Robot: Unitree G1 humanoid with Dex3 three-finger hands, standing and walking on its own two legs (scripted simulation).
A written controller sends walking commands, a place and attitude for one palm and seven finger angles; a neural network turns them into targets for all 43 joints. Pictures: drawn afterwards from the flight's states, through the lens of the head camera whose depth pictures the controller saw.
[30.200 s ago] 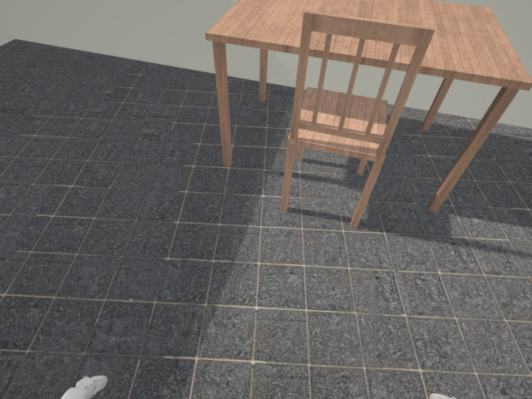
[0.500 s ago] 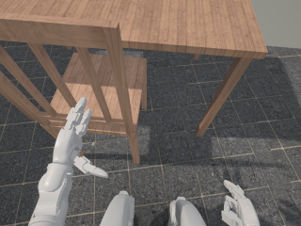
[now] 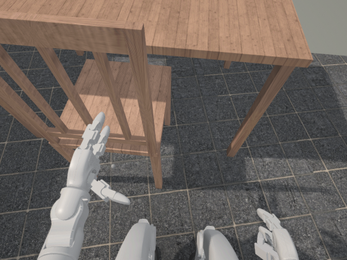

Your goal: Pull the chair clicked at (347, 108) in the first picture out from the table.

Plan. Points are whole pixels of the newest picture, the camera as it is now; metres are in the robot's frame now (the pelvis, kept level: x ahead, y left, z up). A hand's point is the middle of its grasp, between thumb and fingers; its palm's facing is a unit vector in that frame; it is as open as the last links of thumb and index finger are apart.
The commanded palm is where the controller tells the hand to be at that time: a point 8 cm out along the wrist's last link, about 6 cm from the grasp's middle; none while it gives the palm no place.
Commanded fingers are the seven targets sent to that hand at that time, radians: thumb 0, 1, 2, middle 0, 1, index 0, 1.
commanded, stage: aim the fingers beside a spindle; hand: left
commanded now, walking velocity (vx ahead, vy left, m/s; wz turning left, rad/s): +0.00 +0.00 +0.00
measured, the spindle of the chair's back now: (76, 101) +0.46 +0.26 +0.05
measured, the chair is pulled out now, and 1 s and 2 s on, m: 0.00 -0.01 -0.01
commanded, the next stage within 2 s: push the fingers through the gap in 0.20 s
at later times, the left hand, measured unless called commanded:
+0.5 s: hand (117, 162) +0.32 +0.14 +0.03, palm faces -0.09 -0.99 -0.03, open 16.9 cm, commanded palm +0.31 +0.20 +0.03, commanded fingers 0.00 -0.50 0.30 -0.06 -0.08 -0.06 -0.08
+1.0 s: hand (119, 148) +0.35 +0.14 +0.03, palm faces -0.07 -1.00 -0.04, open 16.3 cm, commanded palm +0.34 +0.20 +0.03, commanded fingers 0.00 -0.50 0.30 -0.06 -0.08 -0.06 -0.08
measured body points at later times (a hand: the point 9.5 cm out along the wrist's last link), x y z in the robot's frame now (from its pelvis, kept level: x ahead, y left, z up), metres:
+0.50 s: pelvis +0.00 +0.00 +0.00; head +0.10 +0.01 +0.43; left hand +0.32 +0.20 +0.03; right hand +0.17 -0.24 -0.10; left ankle +0.04 +0.10 -0.62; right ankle +0.02 -0.10 -0.62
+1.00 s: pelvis -0.02 -0.01 -0.01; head +0.09 +0.00 +0.43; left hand +0.35 +0.20 +0.03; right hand +0.14 -0.26 -0.12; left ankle +0.04 +0.10 -0.62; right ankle +0.02 -0.10 -0.62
